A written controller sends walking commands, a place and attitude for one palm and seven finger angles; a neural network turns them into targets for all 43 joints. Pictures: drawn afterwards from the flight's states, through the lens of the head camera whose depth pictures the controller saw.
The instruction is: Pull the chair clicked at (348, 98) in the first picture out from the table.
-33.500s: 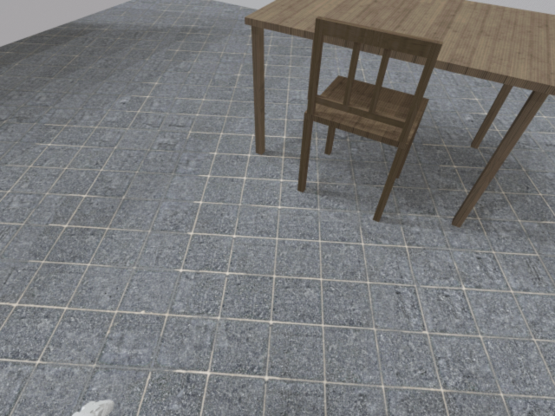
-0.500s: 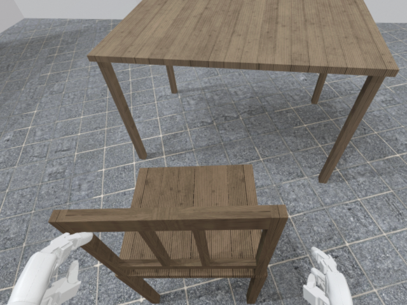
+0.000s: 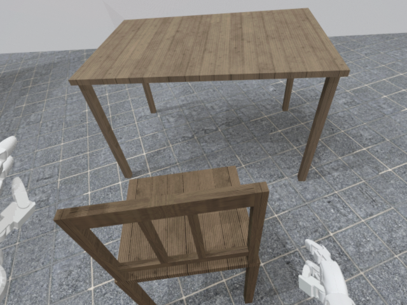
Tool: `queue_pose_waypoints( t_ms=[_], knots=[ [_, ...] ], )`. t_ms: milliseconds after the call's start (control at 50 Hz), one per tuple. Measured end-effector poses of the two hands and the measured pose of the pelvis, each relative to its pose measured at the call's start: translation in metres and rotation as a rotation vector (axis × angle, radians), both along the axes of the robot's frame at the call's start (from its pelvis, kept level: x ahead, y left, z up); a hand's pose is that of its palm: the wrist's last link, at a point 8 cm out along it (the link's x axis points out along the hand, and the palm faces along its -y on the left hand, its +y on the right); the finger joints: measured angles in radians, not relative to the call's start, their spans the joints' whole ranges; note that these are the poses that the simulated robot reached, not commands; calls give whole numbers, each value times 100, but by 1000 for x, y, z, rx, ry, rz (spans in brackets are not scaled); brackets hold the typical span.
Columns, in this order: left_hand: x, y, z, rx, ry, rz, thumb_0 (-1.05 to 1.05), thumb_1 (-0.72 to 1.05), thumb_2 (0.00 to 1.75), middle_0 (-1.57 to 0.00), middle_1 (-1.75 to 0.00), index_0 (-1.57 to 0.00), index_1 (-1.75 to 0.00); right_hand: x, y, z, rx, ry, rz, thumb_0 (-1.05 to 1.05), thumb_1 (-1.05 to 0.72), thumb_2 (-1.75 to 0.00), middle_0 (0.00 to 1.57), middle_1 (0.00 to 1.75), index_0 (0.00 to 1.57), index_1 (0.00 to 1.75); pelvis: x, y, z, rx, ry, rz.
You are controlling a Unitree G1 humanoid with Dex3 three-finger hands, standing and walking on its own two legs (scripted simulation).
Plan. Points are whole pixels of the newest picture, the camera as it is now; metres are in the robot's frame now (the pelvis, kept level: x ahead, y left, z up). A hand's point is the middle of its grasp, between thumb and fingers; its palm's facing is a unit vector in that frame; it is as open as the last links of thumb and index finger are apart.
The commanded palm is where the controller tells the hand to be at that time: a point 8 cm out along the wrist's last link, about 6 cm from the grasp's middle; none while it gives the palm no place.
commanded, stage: step back with the hand held close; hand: left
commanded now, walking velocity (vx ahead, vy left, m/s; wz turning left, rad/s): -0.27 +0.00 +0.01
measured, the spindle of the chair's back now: (154, 241) +0.29 +0.16 -0.10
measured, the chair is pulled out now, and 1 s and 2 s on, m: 0.56 0.56 0.56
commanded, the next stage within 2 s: stop stepping back and stand still in 1.04 s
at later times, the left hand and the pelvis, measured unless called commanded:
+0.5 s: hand (9, 265) +0.15 +0.28 +0.14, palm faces +0.44 -0.78 -0.44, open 7.4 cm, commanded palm +0.09 +0.32 +0.18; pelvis -0.06 +0.03 -0.01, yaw -1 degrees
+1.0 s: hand out of the picture +0.05 +0.26 +0.16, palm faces +0.32 -0.79 -0.52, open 7.4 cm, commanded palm -0.01 +0.32 +0.18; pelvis -0.15 +0.02 +0.00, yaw +0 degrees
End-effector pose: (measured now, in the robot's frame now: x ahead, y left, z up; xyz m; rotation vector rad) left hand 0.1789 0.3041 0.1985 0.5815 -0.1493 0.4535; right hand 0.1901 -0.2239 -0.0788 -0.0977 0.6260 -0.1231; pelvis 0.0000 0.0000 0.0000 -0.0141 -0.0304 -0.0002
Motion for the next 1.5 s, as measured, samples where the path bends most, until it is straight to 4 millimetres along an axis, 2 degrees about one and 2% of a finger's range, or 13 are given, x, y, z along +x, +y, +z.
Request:
queue_pose_waypoints(
  t_ms=[60,120,220,320,560,660,740,880,1000,1180,1300,1400,1500],
  knots=[
    [-9,-5,-40,-52,168,-61,1,90,90,-20,-30,-23,-31,-28,-7,0,-27,52,-75,1,-90,-90,20,30,20,30,-7,11,2,12,16,-22],
    [-28,-7,-57,-71,250,-114,1,89,90,-21,-30,-22,-30,-56,-10,0,-87,129,-102,1,-91,-90,20,30,20,30,-14,16,2,21,24,-29],
    [-53,8,-24,54,114,-114,2,88,90,-22,-30,-23,-30,-86,-4,-6,-160,217,-52,1,-91,-90,20,30,19,30,-27,19,0,21,22,-4],
    [-71,22,14,157,-54,-16,1,88,90,-22,-30,-22,-30,-85,11,-19,-110,177,-14,1,-90,-90,20,30,20,30,-35,19,-4,21,8,0],
    [-77,15,-47,-100,26,-57,1,89,90,-21,-30,-21,-30,-89,24,-5,-127,92,-7,1,-90,-90,20,30,20,30,-67,29,-11,10,34,2],
    [-97,25,-20,26,-14,-74,2,88,90,-22,-30,-22,-30,-104,25,10,-155,85,-10,1,-90,-90,20,30,20,30,-75,29,-4,-9,52,29],
    [-118,27,9,138,-71,-54,2,88,90,-21,-30,-22,-30,-109,26,3,-137,98,14,1,-90,-90,20,30,20,30,-81,27,-3,-4,81,12],
    [-135,9,-8,74,22,-59,1,89,90,-21,-30,-21,-30,-128,21,-14,-77,102,36,1,-90,-90,20,30,20,30,-124,17,-2,-18,48,-15],
    [-167,-8,-20,5,41,-140,1,88,90,-21,-30,-22,-30,-170,4,-3,-102,113,-43,1,-90,-90,20,30,20,30,-153,16,-1,24,50,-8],
    [-232,20,-11,85,-89,-116,1,88,90,-21,-30,-22,-30,-233,7,7,-177,99,-39,1,-91,-90,20,30,20,30,-212,19,-9,27,42,22],
    [-286,8,-3,87,-83,-69,1,89,90,-21,-30,-22,-30,-281,15,-6,-83,85,1,1,-90,-90,20,30,20,30,-245,11,-10,6,25,24],
    [-320,6,-8,44,-78,-46,1,88,90,-21,-30,-22,-30,-324,10,-22,-70,156,17,1,-90,-90,20,30,20,30,-273,9,-10,-10,-24,51],
    [-340,23,-28,-70,-83,15,1,88,90,-21,-30,-22,-30,-360,-1,-7,-131,171,-23,1,-90,-90,20,30,20,30,-290,13,-4,8,0,31]
  ],
)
